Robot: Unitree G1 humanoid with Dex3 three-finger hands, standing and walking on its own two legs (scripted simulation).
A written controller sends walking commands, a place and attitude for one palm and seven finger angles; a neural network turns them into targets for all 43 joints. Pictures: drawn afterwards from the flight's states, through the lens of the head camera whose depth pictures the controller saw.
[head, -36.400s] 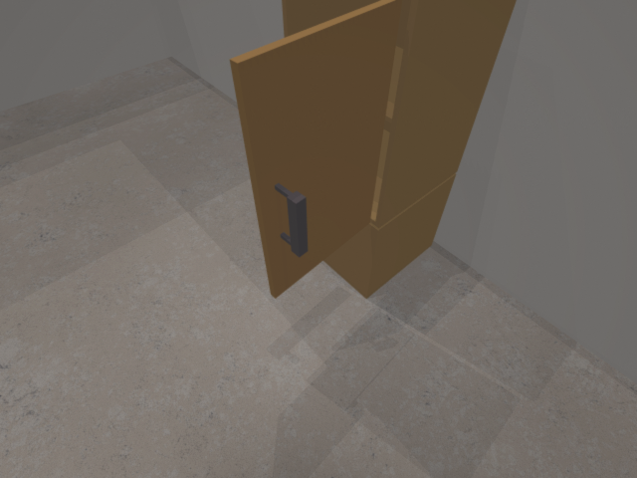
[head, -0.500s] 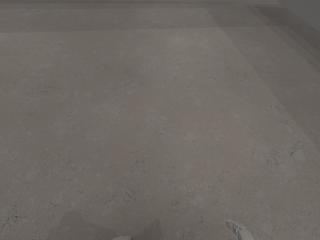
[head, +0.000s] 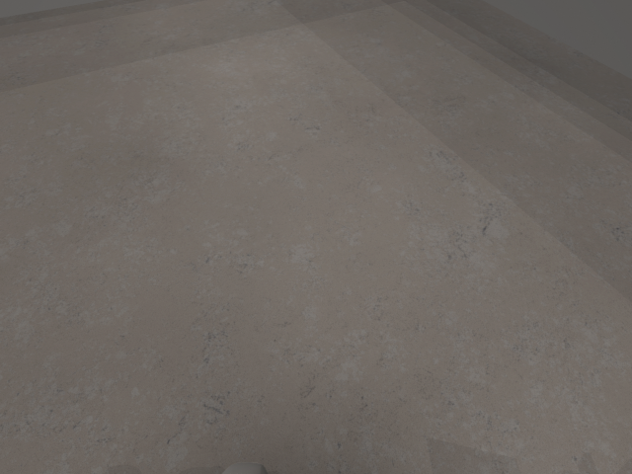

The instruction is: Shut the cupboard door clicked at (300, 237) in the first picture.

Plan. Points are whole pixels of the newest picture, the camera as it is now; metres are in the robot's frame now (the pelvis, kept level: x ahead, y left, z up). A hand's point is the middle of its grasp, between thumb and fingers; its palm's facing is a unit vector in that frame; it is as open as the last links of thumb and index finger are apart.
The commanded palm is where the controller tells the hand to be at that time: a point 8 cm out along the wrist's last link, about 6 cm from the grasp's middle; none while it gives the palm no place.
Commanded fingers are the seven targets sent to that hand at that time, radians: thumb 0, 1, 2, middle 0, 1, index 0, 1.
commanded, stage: turn to face it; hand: left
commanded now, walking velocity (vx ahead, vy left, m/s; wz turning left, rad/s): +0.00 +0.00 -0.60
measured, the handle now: out of the picture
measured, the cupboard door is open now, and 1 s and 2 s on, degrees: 61 61 61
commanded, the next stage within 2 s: none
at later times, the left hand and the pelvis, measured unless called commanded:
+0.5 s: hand (227, 427) +0.19 +0.15 -0.15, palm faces -0.34 -0.90 -0.26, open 7.4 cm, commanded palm none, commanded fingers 0.00 0.90 0.90 -0.20 -0.30 -0.20 -0.30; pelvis +0.00 +0.00 -0.01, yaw -19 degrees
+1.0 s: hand (225, 414) +0.21 +0.15 -0.16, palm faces -0.54 -0.82 -0.18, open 7.4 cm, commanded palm none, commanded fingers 0.00 0.90 0.90 -0.20 -0.30 -0.20 -0.30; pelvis +0.02 +0.03 +0.01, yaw -36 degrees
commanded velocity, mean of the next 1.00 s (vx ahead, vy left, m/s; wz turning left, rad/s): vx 0.00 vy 0.00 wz -0.60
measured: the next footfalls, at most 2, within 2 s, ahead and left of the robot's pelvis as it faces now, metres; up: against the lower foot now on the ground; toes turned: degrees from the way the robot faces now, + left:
left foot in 0.06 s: +0.05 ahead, +0.13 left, +0.00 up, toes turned +0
right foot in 0.42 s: +0.00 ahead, -0.13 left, +0.00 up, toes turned -20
